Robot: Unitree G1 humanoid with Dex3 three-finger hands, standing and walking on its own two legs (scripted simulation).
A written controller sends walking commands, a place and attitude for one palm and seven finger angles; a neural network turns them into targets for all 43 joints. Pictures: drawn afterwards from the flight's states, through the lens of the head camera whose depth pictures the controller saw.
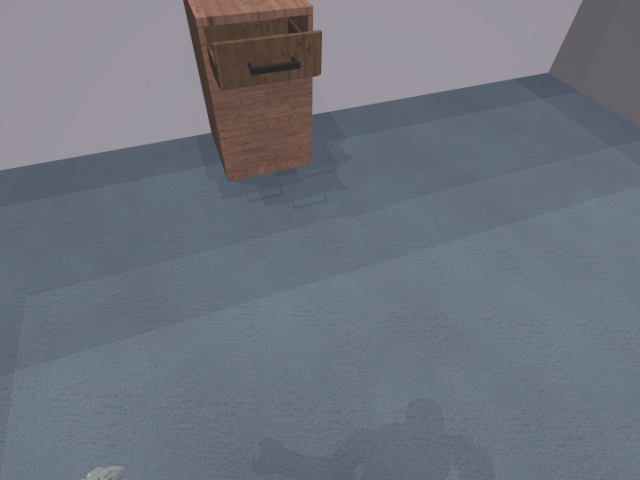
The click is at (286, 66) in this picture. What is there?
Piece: drawer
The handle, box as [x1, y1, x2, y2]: [248, 57, 300, 74]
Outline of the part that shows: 300,63 294,57 291,57 292,60 290,62 254,67 249,62 248,66 250,68 251,74 258,74 299,68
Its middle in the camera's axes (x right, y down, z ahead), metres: -0.17 -0.61 +1.37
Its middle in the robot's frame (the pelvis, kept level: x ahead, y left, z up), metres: +1.42 +0.25 -0.14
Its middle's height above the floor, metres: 0.63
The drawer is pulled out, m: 0.16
